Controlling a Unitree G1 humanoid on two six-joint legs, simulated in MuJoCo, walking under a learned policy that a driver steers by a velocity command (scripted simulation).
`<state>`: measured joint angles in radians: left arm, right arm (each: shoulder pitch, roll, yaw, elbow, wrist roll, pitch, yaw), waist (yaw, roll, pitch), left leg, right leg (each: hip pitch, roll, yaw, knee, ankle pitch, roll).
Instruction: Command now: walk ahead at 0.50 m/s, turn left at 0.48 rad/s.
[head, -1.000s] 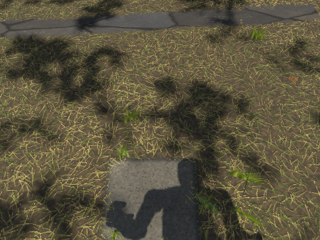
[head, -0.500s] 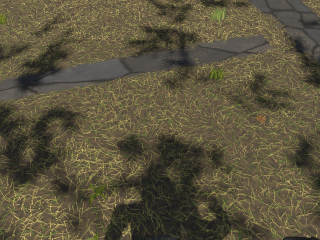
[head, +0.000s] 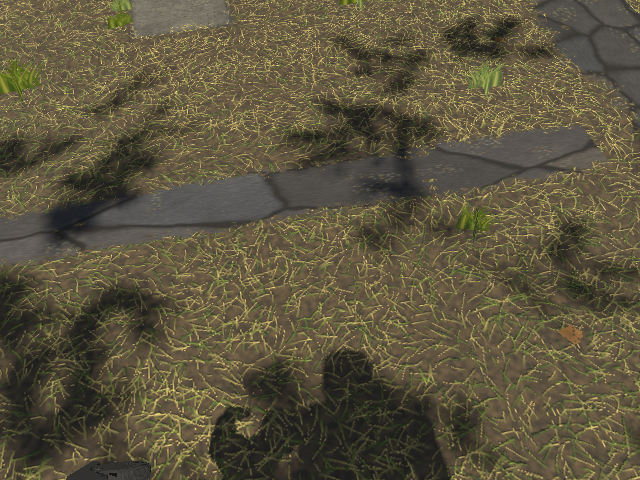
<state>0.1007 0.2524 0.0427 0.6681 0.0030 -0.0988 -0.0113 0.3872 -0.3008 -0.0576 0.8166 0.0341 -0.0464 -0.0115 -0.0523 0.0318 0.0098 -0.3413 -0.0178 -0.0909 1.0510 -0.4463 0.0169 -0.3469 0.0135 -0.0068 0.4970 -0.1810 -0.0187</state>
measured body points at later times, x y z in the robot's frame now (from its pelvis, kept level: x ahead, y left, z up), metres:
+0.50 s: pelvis +0.25 +0.08 -0.01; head +0.29 +0.10 +0.44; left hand +0.23 +0.38 -0.13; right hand +0.50 -0.12 -0.10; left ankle +0.30 +0.17 -0.73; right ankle +0.15 -0.12 -0.64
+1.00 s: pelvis +0.54 +0.12 -0.01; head +0.58 +0.12 +0.44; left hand +0.63 +0.43 -0.10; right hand +0.69 -0.13 -0.13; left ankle +0.34 +0.18 -0.66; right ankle +0.66 +0.07 -0.73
